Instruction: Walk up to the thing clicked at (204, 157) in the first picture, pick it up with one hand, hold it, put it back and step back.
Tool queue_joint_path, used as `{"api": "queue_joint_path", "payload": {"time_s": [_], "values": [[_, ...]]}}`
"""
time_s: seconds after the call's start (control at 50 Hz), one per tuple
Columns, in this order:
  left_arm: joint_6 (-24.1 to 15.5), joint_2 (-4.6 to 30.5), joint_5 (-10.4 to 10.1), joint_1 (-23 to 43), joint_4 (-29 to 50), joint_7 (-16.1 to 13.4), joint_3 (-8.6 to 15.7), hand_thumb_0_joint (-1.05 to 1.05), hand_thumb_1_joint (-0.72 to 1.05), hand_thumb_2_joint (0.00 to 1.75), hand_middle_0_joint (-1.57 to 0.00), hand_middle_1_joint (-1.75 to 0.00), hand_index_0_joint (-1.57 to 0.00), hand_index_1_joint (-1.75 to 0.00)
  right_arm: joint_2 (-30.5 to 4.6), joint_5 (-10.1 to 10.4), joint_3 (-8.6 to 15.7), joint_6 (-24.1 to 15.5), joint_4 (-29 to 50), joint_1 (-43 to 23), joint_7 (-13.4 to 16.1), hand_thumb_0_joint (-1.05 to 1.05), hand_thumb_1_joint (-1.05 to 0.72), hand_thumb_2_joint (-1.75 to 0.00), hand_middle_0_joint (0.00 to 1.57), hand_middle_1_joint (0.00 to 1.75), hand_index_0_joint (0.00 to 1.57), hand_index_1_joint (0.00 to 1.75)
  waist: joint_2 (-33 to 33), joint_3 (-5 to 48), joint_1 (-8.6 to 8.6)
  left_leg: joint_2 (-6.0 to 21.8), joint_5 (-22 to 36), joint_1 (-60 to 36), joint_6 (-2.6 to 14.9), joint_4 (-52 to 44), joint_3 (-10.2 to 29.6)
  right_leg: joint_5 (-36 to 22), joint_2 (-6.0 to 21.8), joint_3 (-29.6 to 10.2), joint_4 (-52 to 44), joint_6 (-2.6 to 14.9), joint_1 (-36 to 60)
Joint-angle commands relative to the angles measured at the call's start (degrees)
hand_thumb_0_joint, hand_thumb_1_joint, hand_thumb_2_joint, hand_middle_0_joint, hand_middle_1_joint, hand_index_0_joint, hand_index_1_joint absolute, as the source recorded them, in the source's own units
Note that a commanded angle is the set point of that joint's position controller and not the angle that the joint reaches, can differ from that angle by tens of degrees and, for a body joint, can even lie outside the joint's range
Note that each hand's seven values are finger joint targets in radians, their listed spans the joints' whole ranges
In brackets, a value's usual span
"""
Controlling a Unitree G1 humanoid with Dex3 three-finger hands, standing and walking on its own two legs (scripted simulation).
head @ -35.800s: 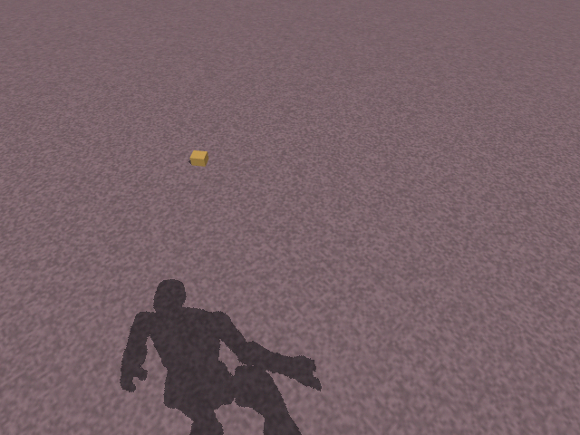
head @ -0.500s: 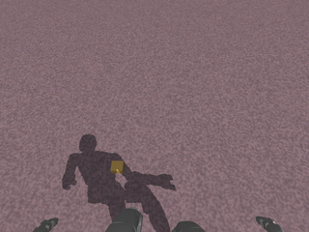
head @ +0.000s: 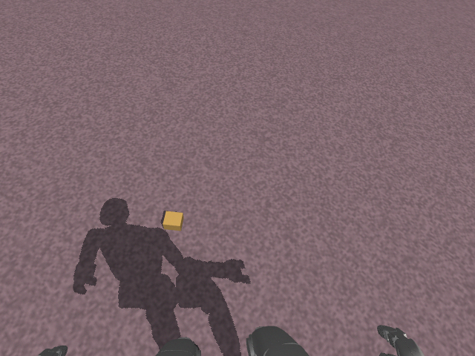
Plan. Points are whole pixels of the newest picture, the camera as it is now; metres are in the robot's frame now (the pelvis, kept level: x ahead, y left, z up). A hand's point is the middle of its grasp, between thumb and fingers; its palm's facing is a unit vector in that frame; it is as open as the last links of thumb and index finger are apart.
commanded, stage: step back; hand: left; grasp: from above
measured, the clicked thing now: (173, 221) +0.69 +0.24 -0.74
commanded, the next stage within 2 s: stand in 1.90 s
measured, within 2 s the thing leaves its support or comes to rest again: neither
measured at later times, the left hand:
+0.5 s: hand out of the picture -0.07 +0.25 -0.14, palm faces +0.06 -0.89 -0.44, open 7.4 cm
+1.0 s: hand out of the picture -0.29 +0.23 -0.15, palm faces +0.04 -0.92 -0.39, open 7.4 cm
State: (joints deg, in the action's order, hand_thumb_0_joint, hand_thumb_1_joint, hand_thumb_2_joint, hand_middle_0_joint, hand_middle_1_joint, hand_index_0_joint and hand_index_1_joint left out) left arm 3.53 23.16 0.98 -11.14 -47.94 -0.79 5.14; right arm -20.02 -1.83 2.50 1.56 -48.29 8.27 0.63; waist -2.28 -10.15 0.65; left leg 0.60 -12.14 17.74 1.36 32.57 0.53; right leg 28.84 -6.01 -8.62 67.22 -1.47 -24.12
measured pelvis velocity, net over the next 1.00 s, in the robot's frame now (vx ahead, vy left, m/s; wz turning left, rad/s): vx -0.32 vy -0.03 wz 0.02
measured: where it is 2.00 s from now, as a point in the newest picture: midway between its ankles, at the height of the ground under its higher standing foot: outside the picture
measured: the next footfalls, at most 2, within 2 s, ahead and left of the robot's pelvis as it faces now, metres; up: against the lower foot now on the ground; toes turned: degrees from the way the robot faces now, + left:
right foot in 0.14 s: -0.06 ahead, -0.15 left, +0.00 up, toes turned +0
left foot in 0.52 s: -0.19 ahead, +0.09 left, +0.00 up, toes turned +2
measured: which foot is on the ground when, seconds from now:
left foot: down 0.00-0.16, up 0.18-0.50, down 0.52-0.84, up 0.86-1.00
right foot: up 0.00-0.12, down 0.14-0.54, up 0.56-0.80, down 0.82-1.00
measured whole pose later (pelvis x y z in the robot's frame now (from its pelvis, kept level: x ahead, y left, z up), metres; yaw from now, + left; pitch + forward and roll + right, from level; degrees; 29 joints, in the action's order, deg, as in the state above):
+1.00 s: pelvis -0.32 -0.03 +0.00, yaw +1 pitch -4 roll +0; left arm -0.9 19.9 2.6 -14.3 -56.0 0.5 3.2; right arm -22.5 -1.6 3.1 2.3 -54.1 11.1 -1.0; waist 2.3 -3.9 1.9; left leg -1.4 -25.0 19.1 0.0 44.6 5.7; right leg 18.3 -1.1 -1.5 35.1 1.3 -13.6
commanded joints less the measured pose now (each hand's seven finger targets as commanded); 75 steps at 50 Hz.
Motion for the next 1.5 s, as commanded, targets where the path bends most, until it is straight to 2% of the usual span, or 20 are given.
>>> {"api": "queue_joint_path", "payload": {"time_s": [0.0, 0.1, 0.14, 0.16, 0.22, 0.38, 0.46, 0.48, 0.52, 0.54, 0.6, 0.76, 0.8, 0.82, 0.84, 1.02, 1.08, 1.28, 1.34, 1.48], "values": [[-1.6, 8.6, 0.1, -0.9, 4.9, -0.4, 2.3, 0.0, 0.9, 0.9, -0.2, -0.3, -0.2, -0.3, -16.4, 0.2, 4.7, -1.0, 4.9, 0.9, 1.1, 0.0, -0.9, -0.9, 0.2, 0.3, 0.2, 0.3, 13.3, 12.2, -1.9, 15.8, 18.7, -11.7, 13.46, -7.0, 13.4, 1.9, 3.6, 2.6, -12.7, -0.65, 0.5], [-2.5, 8.5, 0.6, -10.7, -0.6, 0.2, 2.7, 0.0, 0.9, 0.9, -0.2, -0.3, -0.2, -0.3, -16.8, 0.6, 4.5, 1.0, 5.4, -2.2, 0.4, 0.0, -0.9, -0.9, 0.2, 0.3, 0.2, 0.3, 12.6, 15.6, 1.69, 10.5, 5.6, -1.3, 6.42, -1.1, 9.3, -12.1, 4.5, 8.7, -42.7, 2.79, 17.3], [-2.9, 18.0, 1.7, -7.0, 2.3, 0.2, 5.1, 0.0, 0.9, 0.9, -0.2, -0.3, -0.2, -0.3, -10.7, 1.6, 3.0, 1.0, 7.3, -3.7, 0.6, 0.0, -0.9, -0.9, 0.2, 0.3, 0.2, 0.3, -12.3, 9.5, 2.66, -6.6, -18.4, 15.0, -0.8, 17.6, 4.7, -7.9, 22.9, -20.0, -50.6, 11.34, 10.9], [-2.9, 21.7, 1.9, -2.3, 4.3, -0.1, 5.4, 0.0, 0.9, 0.9, -0.2, -0.3, -0.2, -0.3, -13.2, 1.1, 4.1, 1.3, 7.2, -5.6, 1.5, 0.0, -0.9, -0.9, 0.2, 0.3, 0.2, 0.3, -14.2, 5.9, 3.98, -5.0, -23.0, 10.9, -2.09, 31.2, 9.4, -8.9, 31.6, -28.2, -53.8, 18.89, -3.4], [-3.3, 13.4, 1.5, 8.7, 6.6, -1.0, 3.4, 0.0, 0.9, 0.9, -0.2, -0.3, -0.2, -0.3, -13.9, 2.1, 4.0, 1.1, 2.8, 2.3, 1.2, 0.0, -0.9, -0.9, 0.2, 0.3, 0.2, 0.3, -3.4, 4.4, -3.35, -8.1, -13.2, 9.8, -1.83, 38.7, 10.8, -23.7, 19.3, -5.2, -44.5, 11.71, -1.0], [-2.7, 13.1, 1.3, -0.8, 5.8, -2.4, 3.3, 0.0, 0.9, 0.9, -0.2, -0.3, -0.2, -0.3, -12.3, 0.6, 3.0, 0.8, 4.4, 0.7, 1.0, 0.0, -0.9, -0.9, 0.2, 0.3, 0.2, 0.3, -8.1, 10.6, 3.67, -3.4, -19.9, 10.6, -2.87, 18.6, 4.8, -41.2, 23.2, -5.7, -38.1, 13.65, 20.5], [-1.8, 14.6, 0.0, 4.9, 6.9, -2.2, 2.6, 0.0, 0.9, 0.9, -0.2, -0.3, -0.2, -0.3, -12.7, 0.3, 4.0, 1.0, 0.6, 10.8, 0.0, 0.0, -0.9, -0.9, 0.2, 0.3, 0.2, 0.3, -9.0, 15.7, -1.83, -2.1, -9.5, -4.5, -0.19, -1.5, -0.7, -35.6, 21.6, -2.8, -34.8, 9.94, 14.3], [-1.5, 13.2, 0.0, 3.6, 6.5, -2.1, 1.6, 0.0, 0.9, 0.9, -0.2, -0.3, -0.2, -0.3, -13.5, 0.3, 4.6, 0.9, 0.0, 10.4, -0.2, 0.0, -0.9, -0.9, 0.2, 0.3, 0.2, 0.3, -4.6, 14.6, -2.26, -1.4, -3.2, -7.6, 1.31, -7.2, 1.4, -28.7, 18.3, -0.7, -32.1, 7.08, 9.6], [-1.8, 10.4, -0.7, 5.9, 7.9, -2.5, 1.1, 0.0, 0.9, 0.9, -0.2, -0.3, -0.2, -0.3, -22.3, -0.6, 5.8, 1.2, 2.8, 3.9, -1.0, 0.0, -0.9, -0.9, 0.2, 0.3, 0.2, 0.3, 18.4, 11.9, -2.31, 19.6, 8.6, -3.7, 13.29, -13.8, 27.2, 6.5, 3.3, 11.4, -11.8, 1.55, -3.8], [-1.8, 11.6, 0.3, 9.9, 7.7, -3.0, 2.2, 0.0, 0.9, 0.9, -0.2, -0.3, -0.2, -0.3, -23.0, -0.8, 6.2, 0.8, 3.2, 3.3, -1.0, 0.0, -0.9, -0.9, 0.2, 0.3, 0.2, 0.3, 16.3, 10.3, -4.63, 22.2, 12.2, 3.5, 17.75, -15.0, 30.9, 10.6, 2.8, 3.6, -1.6, 1.33, -0.5], [-1.2, 10.3, -1.2, 2.3, 3.6, -2.5, 2.0, 0.0, 0.9, 0.9, -0.2, -0.3, -0.2, -0.3, -16.8, -0.9, 3.6, 0.4, 4.6, -4.2, 0.3, 0.0, -0.9, -0.9, 0.2, 0.3, 0.2, 0.3, 8.3, 9.5, 1.53, 13.5, 23.3, 1.7, 12.12, -8.0, 13.5, 2.1, 0.3, -0.3, 9.2, 2.34, -2.3], [-5.1, 7.6, 0.7, -3.4, -1.7, -0.5, 1.2, 0.0, 0.9, 0.9, -0.2, -0.3, -0.2, -0.3, -15.8, -0.3, 3.8, 0.3, 2.3, -0.8, -0.2, 0.0, -0.9, -0.9, 0.2, 0.3, 0.2, 0.3, 10.2, 12.0, 0.75, 11.2, -3.0, -4.2, 8.26, -2.2, 10.4, -9.5, 3.8, 8.6, -47.9, 2.95, 15.1], [-6.3, 13.7, 2.1, -3.8, -2.1, -0.8, 2.9, 0.0, 0.9, 0.9, -0.2, -0.3, -0.2, -0.3, -10.4, 0.3, 2.1, 0.1, 2.2, 2.7, -0.5, 0.0, -0.9, -0.9, 0.2, 0.3, 0.2, 0.3, -3.9, 11.1, -0.33, 2.4, -13.9, 13.1, 1.55, 10.6, 5.1, -4.4, 15.3, -15.0, -51.7, 6.69, 24.8], [-6.1, 18.3, 2.1, 1.1, -0.7, -0.8, 3.6, 0.0, 0.9, 0.9, -0.2, -0.3, -0.2, -0.3, -11.5, 0.1, 2.6, 0.3, 2.4, -1.8, 0.2, 0.0, -0.9, -0.9, 0.2, 0.3, 0.2, 0.3, -8.0, 8.4, 2.31, 0.3, -20.5, 8.4, -0.8, 15.8, 6.5, 6.0, 26.7, -24.6, -52.9, 14.69, 6.4], [-6.3, 17.5, 2.0, 5.3, 0.2, -0.8, 3.2, 0.0, 0.9, 0.9, -0.2, -0.3, -0.2, -0.3, -13.7, 0.3, 3.5, 0.4, 1.4, -2.2, -0.1, 0.0, -0.9, -0.9, 0.2, 0.3, 0.2, 0.3, -5.2, 3.1, 0.72, 1.6, -18.3, 2.5, -1.25, 20.7, 9.8, 10.1, 27.5, -24.3, -54.2, 15.67, -4.2], [-5.0, 12.2, 1.5, 2.9, -2.5, 0.8, 1.0, 0.0, 0.9, 0.9, -0.2, -0.3, -0.2, -0.3, -11.8, 0.0, 3.6, -3.0, -4.0, 3.7, -1.4, 0.0, -0.9, -0.9, 0.2, 0.3, 0.2, 0.3, -5.3, 4.7, -0.63, -2.2, -11.7, -10.2, -0.16, -6.1, 1.2, 10.9, 15.0, -5.1, -47.0, 8.34, -1.0], [-4.7, 10.8, 0.4, 5.0, -3.1, 0.9, 0.8, 0.0, 0.9, 0.9, -0.2, -0.3, -0.2, -0.3, -18.3, -0.5, 5.1, -3.9, -4.3, 4.9, -1.0, 0.0, -0.9, -0.9, 0.2, 0.3, 0.2, 0.3, 10.1, 4.9, -2.33, 16.6, -40.2, -3.8, 9.04, -22.8, 32.4, 2.0, 5.9, 6.9, -22.3, 2.95, -4.7], [-6.2, 9.3, 1.0, -2.3, -7.7, 1.1, 1.5, 0.0, 0.9, 0.9, -0.2, -0.3, -0.2, -0.3, -13.8, 0.3, 3.8, -2.7, -2.4, 1.1, -1.2, 0.0, -0.9, -0.9, 0.2, 0.3, 0.2, 0.3, 8.8, 7.8, 2.08, 6.6, -18.9, 6.0, 4.19, -9.1, 11.4, -10.7, 3.9, 11.3, -42.5, 3.52, 20.0], [-6.7, 18.1, 1.8, -5.1, -7.1, 0.5, 3.7, 0.0, 0.9, 0.9, -0.2, -0.3, -0.2, -0.3, -11.6, 0.0, 3.1, -2.7, -1.1, -0.8, -0.3, 0.0, -0.9, -0.9, 0.2, 0.3, 0.2, 0.3, -6.8, 5.4, 4.88, -2.2, -20.1, 19.9, -0.74, 19.2, 4.5, 19.2, 28.0, -24.0, -57.6, 13.75, 19.5], [-7.5, 12.9, 0.6, 2.5, -4.1, 0.5, 1.6, 0.0, 0.9, 0.9, -0.2, -0.3, -0.2, -0.3, -10.3, 0.3, 2.8, -3.8, -4.6, 5.1, -1.2, 0.0, -0.9, -0.9, 0.2, 0.3, 0.2, 0.3, -7.3, 6.8, 0.7, 1.7, -10.2, 4.5, -1.42, 7.4, 0.6, -29.4, 19.9, 0.3, -45.8, 11.14, 13.6]]}}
